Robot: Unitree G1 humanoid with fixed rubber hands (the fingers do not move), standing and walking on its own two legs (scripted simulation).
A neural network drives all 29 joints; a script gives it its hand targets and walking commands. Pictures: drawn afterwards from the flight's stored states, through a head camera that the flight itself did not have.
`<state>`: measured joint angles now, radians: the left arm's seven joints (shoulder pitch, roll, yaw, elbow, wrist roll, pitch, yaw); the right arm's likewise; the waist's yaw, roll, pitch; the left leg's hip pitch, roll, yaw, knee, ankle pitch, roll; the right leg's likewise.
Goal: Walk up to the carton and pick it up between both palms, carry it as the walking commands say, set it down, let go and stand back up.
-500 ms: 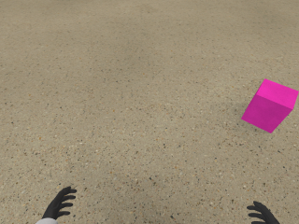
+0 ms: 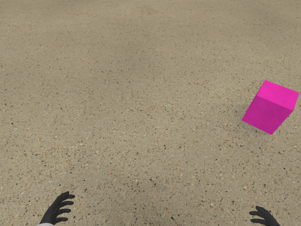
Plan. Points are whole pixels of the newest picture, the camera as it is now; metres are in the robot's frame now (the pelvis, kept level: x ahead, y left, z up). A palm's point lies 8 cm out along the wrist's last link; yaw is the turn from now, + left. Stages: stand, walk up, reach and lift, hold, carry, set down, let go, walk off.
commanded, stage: stand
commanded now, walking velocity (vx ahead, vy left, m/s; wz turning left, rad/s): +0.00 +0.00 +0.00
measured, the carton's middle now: (268, 107) +1.05 -0.91 -0.61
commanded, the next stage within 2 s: walk up in 0.88 s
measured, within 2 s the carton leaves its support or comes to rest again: neither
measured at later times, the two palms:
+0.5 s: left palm out of the picture +0.13 +0.29 -0.08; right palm out of the picture +0.10 -0.30 -0.09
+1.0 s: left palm out of the picture +0.11 +0.29 -0.08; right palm out of the picture +0.09 -0.30 -0.09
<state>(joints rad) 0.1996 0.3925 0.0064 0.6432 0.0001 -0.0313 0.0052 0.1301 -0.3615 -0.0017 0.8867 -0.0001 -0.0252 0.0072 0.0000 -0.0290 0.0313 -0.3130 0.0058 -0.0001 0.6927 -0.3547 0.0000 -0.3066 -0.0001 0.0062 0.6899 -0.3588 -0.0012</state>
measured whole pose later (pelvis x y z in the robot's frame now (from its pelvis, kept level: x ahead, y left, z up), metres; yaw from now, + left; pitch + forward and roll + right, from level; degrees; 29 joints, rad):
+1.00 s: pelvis -0.02 +0.00 +0.00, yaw +0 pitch -3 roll +0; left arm 0.20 0.40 0.01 0.74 0.00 -0.03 0.00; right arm 0.10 -0.36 0.00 0.98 0.00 -0.03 0.01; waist 0.00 -0.04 0.05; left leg -0.31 0.01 0.00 0.66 -0.31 0.00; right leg -0.31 0.00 0.01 0.67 -0.32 0.00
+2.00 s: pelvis +0.12 -0.17 +0.00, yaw -23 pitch -1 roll +0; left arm 0.21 0.49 0.07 0.74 0.00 -0.03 -0.12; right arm 0.31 -0.51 -0.06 0.84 0.00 -0.10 0.00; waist 0.00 -0.05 0.04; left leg -0.24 0.15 0.13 0.76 -0.44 0.01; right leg -0.42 -0.02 -0.01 0.65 -0.25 -0.03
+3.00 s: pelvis +0.29 -0.36 +0.01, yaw -32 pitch -1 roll -1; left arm 0.25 0.46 0.07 0.74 0.00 -0.03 -0.10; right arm 0.33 -0.46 -0.06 0.82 0.00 -0.11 0.01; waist 0.00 -0.04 0.04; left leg -0.23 0.11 0.06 0.60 -0.34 0.00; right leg -0.45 0.00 0.01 0.81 -0.35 -0.03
